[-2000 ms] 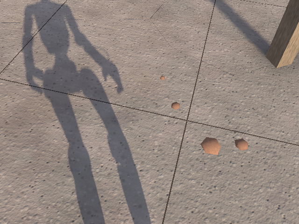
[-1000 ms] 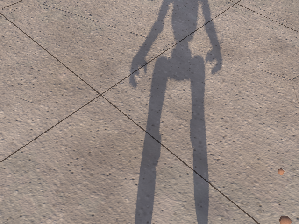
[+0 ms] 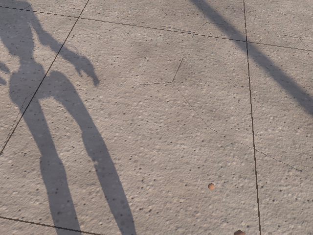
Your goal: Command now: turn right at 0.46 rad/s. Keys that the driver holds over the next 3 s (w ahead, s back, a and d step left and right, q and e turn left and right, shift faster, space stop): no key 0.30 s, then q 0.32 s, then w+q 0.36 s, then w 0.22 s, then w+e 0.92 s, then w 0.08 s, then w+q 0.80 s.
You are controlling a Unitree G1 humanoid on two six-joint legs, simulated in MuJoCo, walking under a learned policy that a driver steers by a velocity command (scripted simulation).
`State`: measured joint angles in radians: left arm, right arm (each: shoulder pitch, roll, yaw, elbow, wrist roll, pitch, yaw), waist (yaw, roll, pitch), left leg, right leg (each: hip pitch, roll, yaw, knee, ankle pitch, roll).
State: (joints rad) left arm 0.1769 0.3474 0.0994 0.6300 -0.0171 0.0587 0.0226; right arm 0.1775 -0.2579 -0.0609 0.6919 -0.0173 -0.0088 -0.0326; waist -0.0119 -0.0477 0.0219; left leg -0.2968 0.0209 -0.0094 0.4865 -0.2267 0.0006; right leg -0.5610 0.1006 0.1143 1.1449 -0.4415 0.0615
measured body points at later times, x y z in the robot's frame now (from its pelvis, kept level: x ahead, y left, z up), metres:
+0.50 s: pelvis +0.00 -0.04 -0.01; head +0.01 -0.04 +0.44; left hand +0.18 +0.20 -0.10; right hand +0.09 -0.32 -0.12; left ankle +0.02 +0.11 -0.74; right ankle -0.02 -0.14 -0.74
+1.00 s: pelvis +0.07 +0.05 +0.01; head +0.08 +0.09 +0.46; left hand +0.19 +0.36 -0.09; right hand +0.16 -0.21 -0.08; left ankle -0.02 +0.09 -0.74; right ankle +0.23 -0.12 -0.66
